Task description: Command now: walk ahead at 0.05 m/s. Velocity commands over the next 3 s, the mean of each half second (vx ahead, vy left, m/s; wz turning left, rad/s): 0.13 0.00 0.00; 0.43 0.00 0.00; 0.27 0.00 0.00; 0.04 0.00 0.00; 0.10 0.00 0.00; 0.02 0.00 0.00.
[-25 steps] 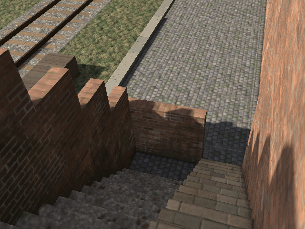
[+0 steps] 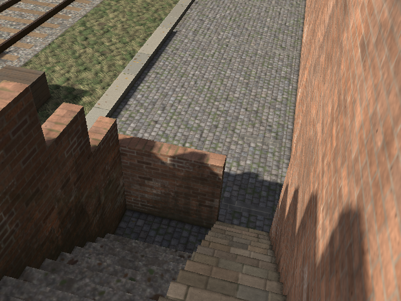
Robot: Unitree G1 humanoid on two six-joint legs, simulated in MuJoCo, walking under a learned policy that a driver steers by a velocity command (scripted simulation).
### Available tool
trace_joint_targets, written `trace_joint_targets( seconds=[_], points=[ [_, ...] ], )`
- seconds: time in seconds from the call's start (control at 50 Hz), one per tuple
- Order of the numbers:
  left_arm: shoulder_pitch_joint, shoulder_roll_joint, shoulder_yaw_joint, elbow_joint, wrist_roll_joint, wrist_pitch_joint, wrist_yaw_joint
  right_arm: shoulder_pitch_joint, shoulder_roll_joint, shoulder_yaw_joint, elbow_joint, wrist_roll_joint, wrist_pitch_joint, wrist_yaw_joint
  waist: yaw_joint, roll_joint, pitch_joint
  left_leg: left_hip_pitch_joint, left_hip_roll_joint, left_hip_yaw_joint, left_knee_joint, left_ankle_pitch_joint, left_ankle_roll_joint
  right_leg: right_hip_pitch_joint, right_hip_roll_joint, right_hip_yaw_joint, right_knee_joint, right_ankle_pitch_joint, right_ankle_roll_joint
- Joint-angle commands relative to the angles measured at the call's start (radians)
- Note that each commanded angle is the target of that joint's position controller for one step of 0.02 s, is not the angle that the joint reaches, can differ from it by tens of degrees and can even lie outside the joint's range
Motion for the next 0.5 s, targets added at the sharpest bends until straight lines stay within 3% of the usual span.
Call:
trace_joint_targets(
  seconds=[0.02, 0.04, 0.08, 0.12, 0.14, 0.16, 0.18, 0.2, 0.22, 0.24, 0.26, 0.28, 0.3, 0.32, 0.34, 0.36, 0.38, 0.42, 0.44, 0.46, 0.48, 0.5],
  points=[
    [0.015, 0.061, 0.005, -0.053, -0.003, -0.010, -0.008, -0.131, -0.117, -0.015, -0.068, 0.004, -0.021, -0.016, 0.059, 0.227, 0.208, -0.289, 0.195, -0.242, -0.191, 0.017, 0.144, 0.161, -0.082, 0.019, -0.377, 0.194, 0.015],
    [0.000, 0.064, 0.003, -0.048, -0.017, -0.019, -0.017, -0.137, -0.128, -0.018, -0.073, 0.007, -0.017, -0.021, 0.046, 0.215, 0.203, -0.334, 0.168, -0.208, -0.170, -0.008, 0.133, 0.286, -0.089, -0.021, -0.510, 0.222, 0.013],
    [-0.033, 0.056, -0.009, -0.063, -0.066, -0.031, -0.038, -0.075, -0.132, -0.025, -0.079, -0.012, 0.010, -0.034, -0.040, 0.167, 0.179, -0.200, 0.146, -0.215, -0.107, 0.046, 0.169, 0.351, -0.143, -0.057, -0.794, 0.229, 0.007],
    [-0.026, 0.067, 0.002, -0.049, -0.077, -0.038, -0.043, 0.041, -0.150, -0.049, -0.059, -0.049, 0.051, -0.028, -0.112, 0.071, 0.210, -0.132, 0.159, -0.285, 0.013, 0.067, 0.204, 0.359, -0.214, -0.084, -0.949, 0.317, -0.001],
    [0.006, 0.083, 0.009, -0.041, -0.082, -0.039, -0.043, 0.042, -0.159, -0.055, -0.073, -0.063, 0.066, -0.031, -0.120, 0.071, 0.213, -0.128, 0.148, -0.306, 0.065, 0.094, 0.212, 0.400, -0.244, -0.089, -1.023, 0.289, -0.004],
    [0.114, 0.110, 0.022, -0.003, -0.072, -0.038, -0.039, 0.030, -0.175, -0.065, -0.087, -0.065, 0.080, -0.031, -0.085, 0.047, 0.178, -0.189, 0.116, -0.283, 0.180, 0.119, 0.198, 0.554, -0.239, -0.148, -1.066, 0.281, -0.007],
    [0.231, 0.142, 0.031, 0.019, -0.077, -0.034, -0.038, -0.008, -0.181, -0.075, -0.101, -0.048, 0.079, -0.030, -0.012, 0.056, 0.142, -0.249, 0.041, -0.224, 0.294, 0.055, 0.156, 0.697, -0.206, -0.203, -1.022, 0.207, 0.022],
    [0.398, 0.167, 0.037, 0.065, -0.059, -0.040, -0.044, 0.008, -0.164, -0.077, -0.096, -0.043, 0.078, -0.031, 0.059, 0.009, 0.107, -0.325, -0.016, -0.175, 0.479, -0.015, 0.131, 0.833, -0.220, -0.196, -0.977, 0.263, 0.020],
    [0.556, 0.215, 0.029, 0.112, -0.034, -0.050, -0.054, 0.006, -0.101, -0.081, -0.095, -0.011, 0.080, -0.024, 0.110, -0.138, 0.037, -0.568, -0.095, -0.125, 0.840, -0.358, 0.077, 1.033, -0.296, -0.089, -0.695, 0.641, 0.025],
    [0.356, 0.317, 0.058, 0.110, -0.062, -0.036, -0.038, 0.077, 0.001, -0.046, -0.154, 0.050, 0.074, -0.010, -0.003, -0.459, 0.000, -0.599, -0.085, 0.067, 0.854, -0.402, 0.023, 0.860, -0.363, -0.017, -0.770, 0.079, -0.066],
    [0.293, 0.197, 0.032, 0.070, -0.077, -0.026, -0.039, 0.016, -0.047, -0.048, -0.142, 0.004, 0.085, -0.008, 0.034, -0.424, 0.051, -0.632, -0.074, 0.073, 0.948, -0.370, 0.037, 0.725, -0.302, 0.054, -0.831, -0.382, -0.083],
    [0.265, 0.144, 0.003, 0.042, -0.060, -0.036, -0.045, -0.076, -0.062, -0.057, -0.131, -0.041, 0.113, -0.015, 0.094, -0.315, 0.085, -0.568, -0.109, 0.067, 1.127, -0.336, 0.038, 0.582, -0.278, 0.064, -0.879, -0.417, -0.105],
    [0.352, 0.076, -0.027, 0.021, -0.027, -0.038, -0.049, -0.166, -0.131, -0.081, -0.098, -0.066, 0.110, -0.004, 0.127, -0.115, 0.086, -0.573, -0.143, 0.028, 1.192, -0.435, 0.081, 0.622, -0.168, -0.088, -0.788, -0.366, 0.005],
    [0.377, 0.095, -0.036, 0.019, -0.025, -0.041, -0.034, -0.251, -0.092, -0.073, -0.129, -0.051, 0.120, 0.007, 0.120, -0.078, 0.088, -0.594, -0.128, 0.018, 1.212, -0.471, 0.089, 0.581, -0.194, -0.043, -0.760, -0.289, -0.026],
    [0.354, 0.120, -0.039, -0.020, -0.018, -0.053, -0.027, -0.227, -0.067, -0.060, -0.150, -0.043, 0.111, 0.007, 0.071, -0.005, 0.089, -0.553, -0.116, 0.033, 1.237, -0.351, 0.082, 0.480, -0.204, 0.006, -0.768, -0.304, -0.092],
    [0.233, 0.277, -0.002, -0.045, -0.068, -0.053, 0.012, -0.085, 0.007, -0.048, -0.173, -0.037, 0.107, 0.020, -0.012, -0.214, 0.009, -0.518, -0.073, -0.035, 1.328, -0.237, 0.032, 0.429, -0.449, 0.384, -0.845, -0.486, -0.327],
    [0.192, 0.271, -0.001, -0.041, -0.081, -0.053, 0.019, -0.129, -0.032, -0.044, -0.177, -0.057, 0.110, 0.014, -0.002, -0.218, 0.036, -0.562, -0.053, -0.078, 1.413, -0.227, -0.001, 0.379, -0.471, 0.441, -0.906, -0.614, -0.372],
    [0.224, 0.157, -0.049, -0.061, -0.048, -0.040, 0.024, -0.255, -0.097, -0.066, -0.197, -0.066, 0.137, 0.006, 0.041, -0.061, 0.091, -0.599, -0.068, -0.112, 1.320, -0.278, 0.001, 0.392, -0.401, 0.342, -0.923, -0.709, -0.318],
    [0.250, 0.149, -0.061, -0.072, -0.042, -0.039, 0.029, -0.254, -0.099, -0.071, -0.184, -0.063, 0.147, 0.016, 0.021, -0.001, 0.124, -0.584, -0.054, -0.126, 1.224, -0.245, 0.009, 0.379, -0.388, 0.319, -0.907, -0.723, -0.298],
    [0.271, 0.158, -0.063, -0.074, -0.041, -0.038, 0.030, -0.250, -0.082, -0.063, -0.175, -0.061, 0.154, 0.020, 0.026, -0.002, 0.138, -0.550, -0.066, -0.105, 1.205, -0.253, 0.010, 0.358, -0.350, 0.268, -0.905, -0.717, -0.281],
    [0.307, 0.193, -0.051, -0.074, -0.046, -0.046, 0.014, -0.229, -0.069, -0.053, -0.169, -0.062, 0.145, 0.019, 0.032, -0.014, 0.155, -0.494, -0.086, -0.061, 1.218, -0.282, 0.021, 0.333, -0.317, 0.232, -0.937, -0.711, -0.270],
    [0.339, 0.202, -0.047, -0.071, -0.049, -0.052, 0.010, -0.229, -0.069, -0.052, -0.172, -0.062, 0.137, 0.019, 0.041, -0.032, 0.168, -0.480, -0.091, -0.050, 1.217, -0.329, 0.030, 0.342, -0.305, 0.222, -0.946, -0.690, -0.268]
  ],
)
